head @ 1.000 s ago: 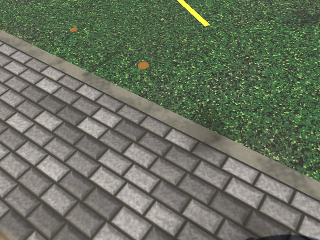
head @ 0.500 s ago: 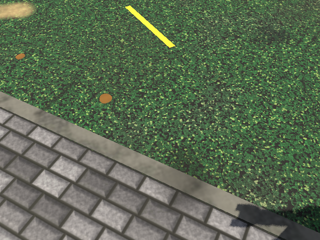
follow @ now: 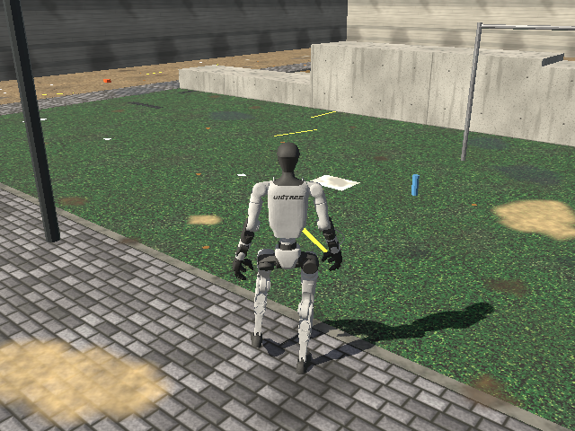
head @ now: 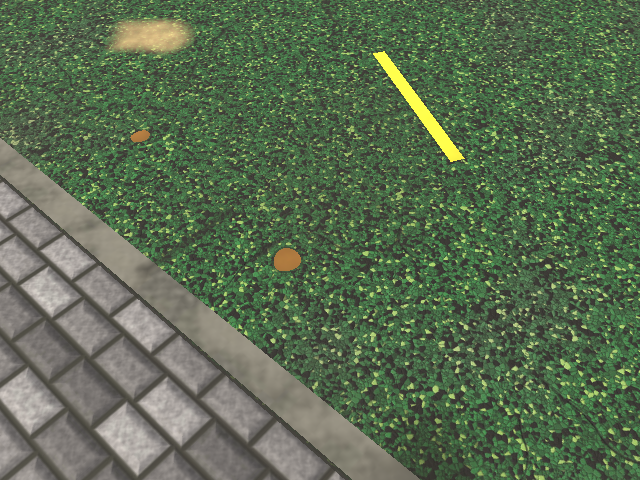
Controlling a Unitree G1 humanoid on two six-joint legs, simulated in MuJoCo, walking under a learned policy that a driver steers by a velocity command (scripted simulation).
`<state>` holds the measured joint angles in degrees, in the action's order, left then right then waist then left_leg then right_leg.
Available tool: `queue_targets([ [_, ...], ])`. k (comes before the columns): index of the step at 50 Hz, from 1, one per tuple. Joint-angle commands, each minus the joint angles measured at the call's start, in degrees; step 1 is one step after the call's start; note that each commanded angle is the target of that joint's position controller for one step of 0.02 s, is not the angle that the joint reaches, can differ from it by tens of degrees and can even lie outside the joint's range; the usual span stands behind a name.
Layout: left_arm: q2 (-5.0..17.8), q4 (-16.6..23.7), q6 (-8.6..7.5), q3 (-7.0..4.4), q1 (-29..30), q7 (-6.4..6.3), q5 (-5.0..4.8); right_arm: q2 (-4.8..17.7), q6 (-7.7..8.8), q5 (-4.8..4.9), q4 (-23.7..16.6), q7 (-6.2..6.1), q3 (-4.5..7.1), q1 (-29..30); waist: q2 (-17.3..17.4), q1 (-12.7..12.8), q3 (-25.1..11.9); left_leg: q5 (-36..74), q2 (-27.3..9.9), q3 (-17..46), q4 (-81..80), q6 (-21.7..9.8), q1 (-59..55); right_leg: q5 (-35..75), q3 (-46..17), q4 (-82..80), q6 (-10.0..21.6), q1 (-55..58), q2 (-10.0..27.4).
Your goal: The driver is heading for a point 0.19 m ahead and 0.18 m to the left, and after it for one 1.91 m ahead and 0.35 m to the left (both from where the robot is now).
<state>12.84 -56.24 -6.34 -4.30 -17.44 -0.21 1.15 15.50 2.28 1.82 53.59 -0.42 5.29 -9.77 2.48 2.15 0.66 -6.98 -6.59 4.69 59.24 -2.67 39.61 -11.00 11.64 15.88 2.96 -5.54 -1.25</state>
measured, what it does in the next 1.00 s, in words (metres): walks ahead, turning left: left foot, then right foot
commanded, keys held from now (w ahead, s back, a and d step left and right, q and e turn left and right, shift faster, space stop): w+q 0.44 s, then w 0.50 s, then no key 0.06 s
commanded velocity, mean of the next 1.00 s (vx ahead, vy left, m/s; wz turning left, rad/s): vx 0.50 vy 0.00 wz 0.36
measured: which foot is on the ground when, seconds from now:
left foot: up 0.00-0.26, down 0.28-0.82, up 0.84-1.00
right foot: down 0.00-0.28, up 0.30-0.78, down 0.80-1.00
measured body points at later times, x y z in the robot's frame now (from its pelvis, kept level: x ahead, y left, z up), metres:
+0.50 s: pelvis +0.27 +0.09 +0.00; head +0.30 +0.11 +0.45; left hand +0.37 +0.39 -0.11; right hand +0.41 -0.16 -0.12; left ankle +0.27 +0.14 -0.75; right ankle +0.36 -0.08 -0.66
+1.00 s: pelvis +0.57 +0.12 +0.00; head +0.60 +0.12 +0.44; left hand +0.56 +0.40 -0.13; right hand +0.77 -0.10 -0.13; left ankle +0.49 +0.24 -0.66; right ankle +0.63 +0.05 -0.75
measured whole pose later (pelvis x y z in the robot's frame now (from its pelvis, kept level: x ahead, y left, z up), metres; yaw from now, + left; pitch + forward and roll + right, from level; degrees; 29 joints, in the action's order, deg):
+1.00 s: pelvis +0.57 +0.12 +0.00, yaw +21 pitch +1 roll -1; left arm 14.5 -48.8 -6.1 -3.0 -13.6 2.0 0.5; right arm 15.8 4.0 0.7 46.7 -0.4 3.7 -14.2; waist 1.8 0.9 1.8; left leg -19.7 -3.1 2.8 64.9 -1.8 29.6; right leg -8.5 3.0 21.8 3.9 -14.9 -3.6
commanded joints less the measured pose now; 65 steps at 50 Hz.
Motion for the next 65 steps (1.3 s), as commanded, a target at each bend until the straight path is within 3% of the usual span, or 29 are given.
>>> queue_targets([
  [1, 7.9, 3.7, -0.64, -1.46, 3.3, -1.05, -0.01, 1.1, 0.19, -0.45, -3.0, 0.80, 0.20, 0.5, -5.5, -2.0, 2.2, 8.0, -1.2, 0.9, -7.1, 0.6, 2.4, 12.8, -6.1, -9.4, 6.1, -0.3, 16.3],
  [9, 10.6, 2.6, 1.68, -2.57, -2.3, -1.69, -1.66, 0.1, 0.28, -0.40, -9.9, 3.73, -0.93, 12.8, -5.0, 1.2, 5.8, 3.0, 1.3, -8.1, -20.6, -2.1, 3.0, 24.3, 1.4, -3.8, 4.8, 11.4, 19.3],
  [11, 12.4, 3.5, 2.29, -3.02, -0.5, -1.84, -2.18, 2.1, 0.16, -0.17, -10.6, 4.04, -0.02, 10.3, -7.4, -1.5, 2.7, -2.6, 5.0, -11.7, -20.9, -4.1, -4.6, 43.8, 2.9, 3.1, 3.7, 12.3, 19.3],
  [13, 13.9, 4.4, 3.06, -3.18, 2.1, -1.88, -2.77, 6.5, 0.09, 0.22, -8.4, 3.71, 2.41, -2.2, -8.3, -9.0, -4.4, -3.2, 10.0, -13.8, -24.5, -7.2, -21.9, 54.5, 4.4, 20.7, 1.7, 9.3, 17.4],
  [14, 13.5, 5.1, 2.87, -2.91, 2.3, -1.92, -2.39, 11.0, -0.18, 0.16, -6.0, 2.61, 4.66, -11.4, -5.1, -13.2, -9.4, -1.0, 9.0, -8.0, -27.8, -9.7, -38.9, 42.0, 4.4, 36.4, -1.1, -1.9, 15.1],
  [15, 4.4, 7.6, 1.61, -0.51, -1.3, -1.25, 0.27, 17.1, -0.27, 0.24, -5.3, 1.75, 5.61, -12.4, 11.0, -7.1, -12.2, -1.7, -5.6, 19.7, -29.5, -17.5, -56.4, -14.2, 1.5, 57.1, -4.5, -26.8, 5.3],
  [16, 5.2, 10.3, -1.35, 0.11, 0.8, -0.43, -2.19, 16.0, 0.68, -0.92, -7.3, 2.17, 4.55, -14.2, 8.5, -7.4, -22.1, -11.9, -13.2, 44.8, -41.0, -24.5, -64.3, -24.8, -13.6, 67.4, -4.5, -37.3, -1.0],
  [17, 8.5, 11.9, -2.99, -0.65, 8.2, 0.10, -4.55, 11.7, 1.36, -1.46, -6.9, 2.36, 3.39, -13.5, 3.1, -9.5, -15.6, -8.4, -11.9, 38.2, -43.7, -20.6, -61.6, -19.5, -16.7, 67.4, -2.8, -43.5, 2.0],
  [18, 8.3, 12.0, -3.63, -0.46, 9.2, 0.04, -4.33, 9.0, 1.94, -0.98, -7.4, 2.28, 2.67, -10.1, 0.5, -7.5, -10.1, -3.9, -9.6, 29.7, -43.0, -18.3, -53.9, -14.1, -16.5, 62.8, -1.5, -43.3, 4.7],
  [20, 9.7, 10.6, -2.73, -1.51, 7.4, -0.66, -1.67, 5.0, 2.33, -1.03, -9.8, 2.09, 1.31, -2.0, -2.6, -2.3, -5.7, 6.4, -5.2, 19.0, -43.8, -15.5, -38.0, -8.6, -16.9, 54.2, -2.2, -33.8, 8.5],
  [23, 8.3, 11.4, -0.47, -1.58, 7.2, -0.64, -0.87, 6.3, 2.57, -1.00, -10.2, 1.06, 1.26, -2.5, -2.3, -0.4, -3.7, 13.0, -3.4, 13.9, -46.4, -15.1, -30.2, -5.7, -15.5, 46.4, -4.4, -29.8, 9.1],
  [29, 5.2, 14.3, -0.10, -0.03, 18.1, 0.12, -0.89, 6.9, 2.31, -0.88, -8.3, -0.36, 1.00, -8.7, 1.2, -5.2, -0.7, 13.6, 1.1, 5.1, -47.1, -10.3, -28.4, 16.4, -12.6, 22.5, -5.1, -28.4, 6.1],
  [36, 7.0, 17.6, -1.44, 0.28, 25.5, 2.34, -1.61, 7.7, 1.59, -1.00, -5.6, -0.59, 0.86, -14.4, 2.4, -7.8, 2.3, 13.6, -5.3, 10.3, -42.1, -9.4, -41.8, 12.5, -12.4, 12.5, -1.2, -33.0, 4.0],
  [38, 8.2, 17.1, -1.73, -0.11, 22.0, 2.60, -1.64, 8.6, 1.14, -1.09, -5.7, -0.83, 1.08, -13.3, 3.8, -5.4, 0.8, 24.1, -5.6, 10.1, -38.5, -8.1, -43.7, 7.9, -11.1, 11.4, 0.6, -27.8, 2.4],
  [40, 11.6, 13.6, -1.86, -1.75, 8.4, 2.21, -1.15, 8.3, 0.96, -1.30, -6.8, -0.63, 0.65, -10.4, 3.5, 1.7, -8.2, 38.1, -1.3, 6.4, -24.1, -5.8, -39.3, 11.4, -10.4, 11.0, 4.3, -7.1, 1.6],
  [41, 14.9, 12.0, -1.70, -2.40, -2.4, 1.82, -0.37, 6.2, 1.08, -2.21, -8.2, -0.53, -0.34, -9.9, -2.2, 5.6, -16.7, 22.6, 2.8, 3.9, -7.4, -4.0, -28.1, 13.1, -21.9, 12.9, 8.3, 10.2, 11.7],
  [42, 17.0, 9.8, -1.20, -3.11, -6.4, 2.33, -0.56, 0.6, 2.11, -0.89, -7.5, -0.02, -1.76, -19.5, -20.5, 1.6, -23.6, -21.2, 12.4, 1.8, 12.4, 0.1, -6.2, 2.4, -48.4, 7.5, 17.4, 29.1, 24.1],
  [43, 11.6, 9.8, -0.91, -1.69, -6.0, 2.41, -2.09, 5.9, 2.80, -0.29, -6.9, 0.18, -1.09, -16.3, -14.8, 3.8, -20.2, -25.6, 9.8, 6.5, 17.7, -0.4, 1.3, -8.3, -53.0, 3.0, 15.3, 28.2, 23.0],
  [44, 9.5, 10.6, -0.54, -1.01, -1.4, 2.06, -2.19, 8.1, 3.23, 0.39, -8.8, 0.43, -0.45, -9.8, -10.0, 3.8, -10.8, -20.5, 6.9, 4.7, 17.9, -0.6, 4.7, -8.4, -44.3, 1.6, 12.6, 20.0, 21.1],
  [45, 9.1, 11.5, -0.20, -0.62, 2.7, 1.94, -1.52, 7.6, 3.42, -0.01, -9.7, 0.26, -0.64, -6.3, -4.4, 2.0, -6.0, -15.5, 4.0, 2.1, 15.2, -0.5, 2.8, -3.0, -38.2, 0.0, 11.3, 11.0, 19.0],
  [46, 8.2, 11.7, -0.18, -0.27, 4.9, 2.09, -0.98, 7.1, 3.36, -0.97, -10.0, 0.13, -0.37, -4.7, -3.0, 0.4, -2.7, -12.9, 2.3, 1.2, 11.7, -0.1, 1.2, 2.8, -34.2, -1.6, 11.1, 4.5, 17.1],
  [49, 7.6, 11.1, -0.73, 0.29, 6.1, 2.22, -0.55, 4.4, 2.11, -1.21, -9.4, -0.21, -0.43, -8.2, -6.2, -3.2, -2.3, -11.9, 0.4, 0.0, 5.2, 1.4, -5.5, 22.5, -25.8, -3.8, 11.3, -3.0, 14.4],
  [52, 9.8, 9.8, -0.41, -0.18, 6.0, 1.36, -0.55, 2.4, 1.53, -2.04, -10.5, -0.65, -1.19, -5.6, -6.3, -3.8, -2.7, -6.7, 0.6, -2.2, -5.2, 3.7, -6.8, 41.3, -17.8, -3.0, 10.9, -5.3, 13.0],
  [55, 10.6, 8.8, 0.84, -0.27, 4.6, 0.59, -1.02, 1.5, 1.57, -1.91, -10.9, -0.24, -1.81, -1.1, -7.0, -1.9, -4.2, 5.4, 2.6, -4.1, -17.5, 3.7, -12.1, 41.1, -12.5, -2.5, 8.3, -5.8, 9.9],
  [59, 10.7, 6.8, 2.12, -0.03, 2.1, 0.30, -1.52, 3.0, 1.54, -1.91, -12.2, 0.33, -1.57, 4.1, -7.6, 0.0, -4.2, 8.8, 4.2, -3.4, -25.8, 2.8, -13.9, 34.4, -14.0, 0.2, 7.6, -1.1, 11.5],
  [62, 10.5, 6.4, 2.92, 0.11, 3.9, 0.05, -2.16, 4.6, 2.06, -2.62, -11.5, 0.67, -0.88, 1.8, -7.0, -2.7, -4.8, 10.2, 5.4, -3.8, -33.9, 0.4, -19.8, 29.1, -15.6, 7.0, 5.4, 0.3, 11.5],
  [63, 9.6, 6.0, 2.85, 0.40, 2.1, 0.02, -1.77, 6.8, 2.23, -3.11, -10.5, 0.37, -0.22, -0.6, -5.1, -3.0, -6.2, 21.4, 4.2, -2.5, -36.6, -0.9, -25.9, 26.3, -14.9, 11.1, 3.1, -0.8, 8.7],
  [64, 7.8, 6.4, 2.22, 1.06, -0.3, 0.07, -0.21, 10.5, 2.21, -3.79, -10.6, -0.09, 0.45, -3.0, 0.0, -1.9, -10.9, 44.1, -2.9, 3.4, -31.7, -4.1, -36.8, 15.1, -12.7, 18.3, 0.4, -6.7, 4.9],
  [65, 3.4, 4.7, 1.98, 2.53, -7.4, 0.18, -0.18, 8.3, 1.42, -4.20, -9.8, -0.40, -0.26, -4.4, 8.6, -0.2, -17.4, 50.9, -11.8, 12.3, -29.6, -13.1, -47.4, -6.5, -11.8, 27.4, -2.9, -15.1, 1.9],
])
Velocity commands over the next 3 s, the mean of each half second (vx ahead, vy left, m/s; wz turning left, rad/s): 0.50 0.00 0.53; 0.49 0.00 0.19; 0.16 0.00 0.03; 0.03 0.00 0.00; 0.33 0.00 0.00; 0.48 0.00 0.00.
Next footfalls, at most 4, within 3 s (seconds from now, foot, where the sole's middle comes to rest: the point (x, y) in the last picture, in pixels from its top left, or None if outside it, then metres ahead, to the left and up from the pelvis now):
0.28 left None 0.31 0.15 -0.78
0.80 right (323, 406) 0.67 0.06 -0.78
1.26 left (206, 362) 0.77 0.34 -0.78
1.54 right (319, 359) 0.79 0.08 -0.78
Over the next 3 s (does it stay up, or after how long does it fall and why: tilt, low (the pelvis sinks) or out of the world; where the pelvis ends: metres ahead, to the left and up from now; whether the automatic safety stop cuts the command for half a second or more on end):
stays up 1.17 0.31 0.00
